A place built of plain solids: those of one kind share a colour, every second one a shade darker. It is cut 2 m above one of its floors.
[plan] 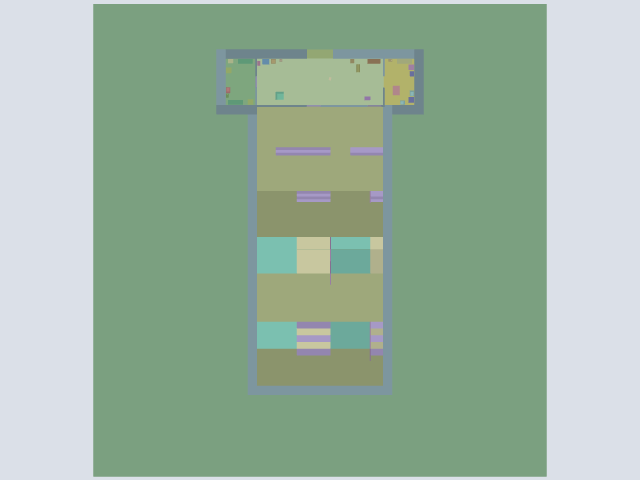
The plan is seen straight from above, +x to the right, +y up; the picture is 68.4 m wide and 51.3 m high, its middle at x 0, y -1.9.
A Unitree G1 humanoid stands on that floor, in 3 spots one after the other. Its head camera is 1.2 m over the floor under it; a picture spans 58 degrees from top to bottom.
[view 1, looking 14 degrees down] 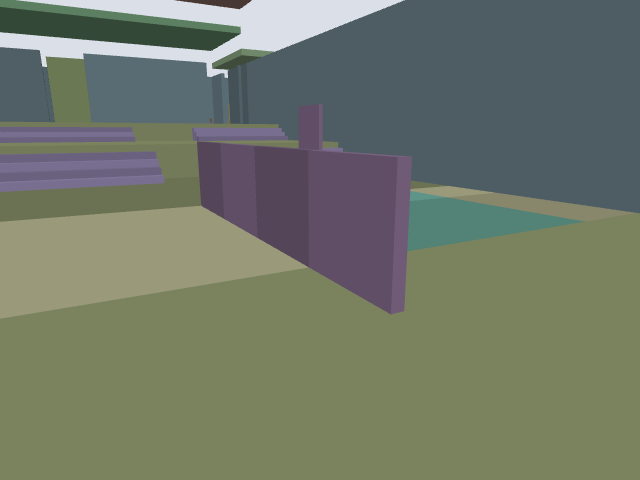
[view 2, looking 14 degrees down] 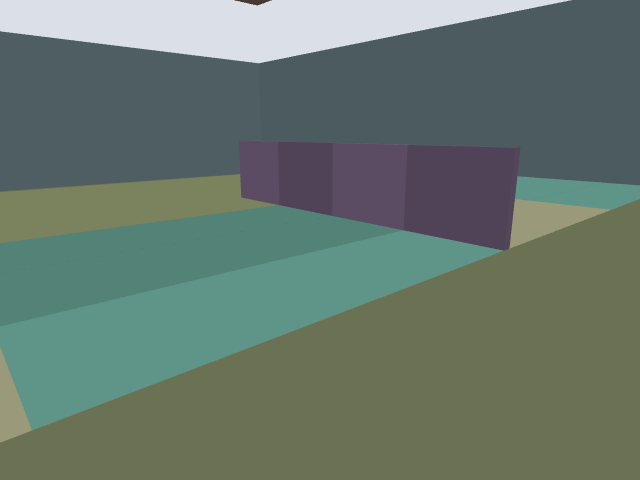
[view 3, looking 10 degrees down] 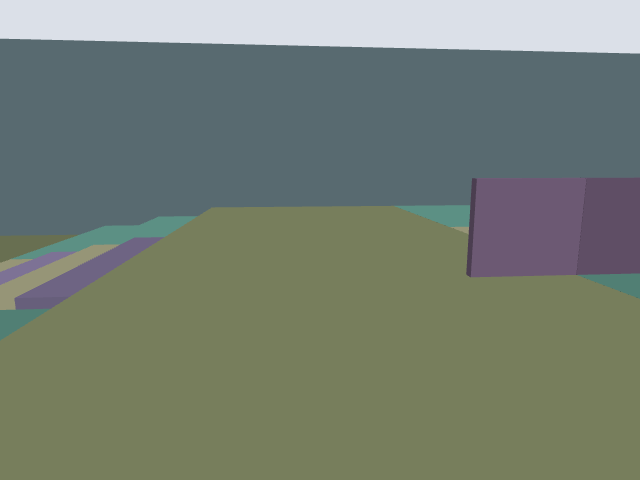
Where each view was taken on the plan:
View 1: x -0.68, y -8.82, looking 61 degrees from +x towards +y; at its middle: wall_sep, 3.70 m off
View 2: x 5.53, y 0.38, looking -132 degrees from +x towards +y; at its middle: step_tier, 4.96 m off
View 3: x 5.53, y -8.68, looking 175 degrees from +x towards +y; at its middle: floor_gang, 6.91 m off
